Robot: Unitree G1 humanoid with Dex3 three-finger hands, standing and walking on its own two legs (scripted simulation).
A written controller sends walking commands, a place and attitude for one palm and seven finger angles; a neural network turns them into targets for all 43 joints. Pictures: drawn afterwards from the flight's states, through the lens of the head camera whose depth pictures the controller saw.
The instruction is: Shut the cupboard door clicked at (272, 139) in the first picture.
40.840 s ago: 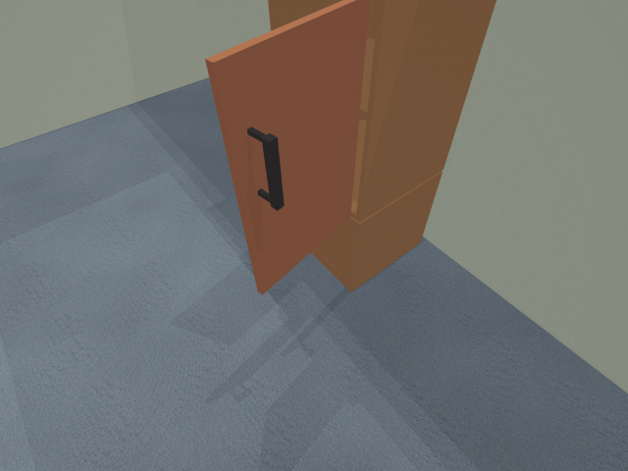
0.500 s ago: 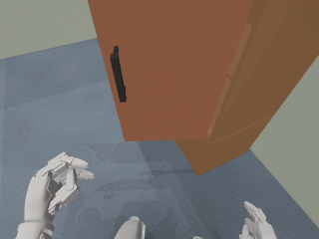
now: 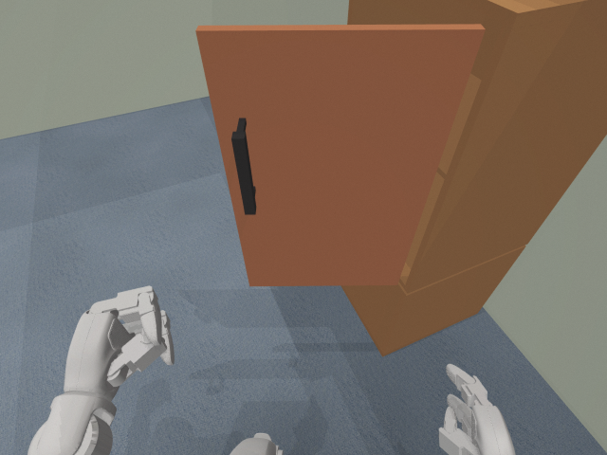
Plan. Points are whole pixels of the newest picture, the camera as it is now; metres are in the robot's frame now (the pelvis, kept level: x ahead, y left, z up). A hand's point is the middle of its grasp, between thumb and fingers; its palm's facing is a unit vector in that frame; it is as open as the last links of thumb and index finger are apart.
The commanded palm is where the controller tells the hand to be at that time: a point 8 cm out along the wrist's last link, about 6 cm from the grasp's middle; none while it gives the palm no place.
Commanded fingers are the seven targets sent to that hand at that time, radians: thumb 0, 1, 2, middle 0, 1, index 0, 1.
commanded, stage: raise the hand and make a fist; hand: left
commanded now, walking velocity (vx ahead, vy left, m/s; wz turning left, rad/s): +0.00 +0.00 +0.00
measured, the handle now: (246, 168) +0.51 +0.14 +0.10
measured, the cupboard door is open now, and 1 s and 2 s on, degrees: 67 67 67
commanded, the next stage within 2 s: bring the fist close to the handle in 0.52 s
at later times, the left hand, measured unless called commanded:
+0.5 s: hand (170, 326) +0.23 +0.17 +0.10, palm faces +0.08 -1.00 -0.04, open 3.1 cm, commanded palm +0.21 +0.23 +0.10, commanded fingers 0.00 0.90 0.90 -1.30 -1.50 -1.30 -1.50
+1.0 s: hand (212, 278) +0.30 +0.14 +0.10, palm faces +0.04 -1.00 -0.02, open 3.1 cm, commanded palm +0.28 +0.20 +0.10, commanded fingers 0.00 0.90 0.90 -1.30 -1.50 -1.30 -1.50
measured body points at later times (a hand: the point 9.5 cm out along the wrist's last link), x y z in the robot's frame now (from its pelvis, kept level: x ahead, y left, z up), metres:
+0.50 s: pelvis +0.01 -0.01 +0.01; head +0.01 -0.03 +0.46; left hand +0.22 +0.23 +0.11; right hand +0.18 -0.24 -0.07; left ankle +0.07 +0.12 -0.69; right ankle -0.02 -0.12 -0.69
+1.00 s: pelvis +0.01 -0.01 +0.01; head +0.02 -0.02 +0.46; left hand +0.29 +0.20 +0.11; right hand +0.17 -0.24 -0.08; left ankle +0.07 +0.12 -0.69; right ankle -0.02 -0.12 -0.69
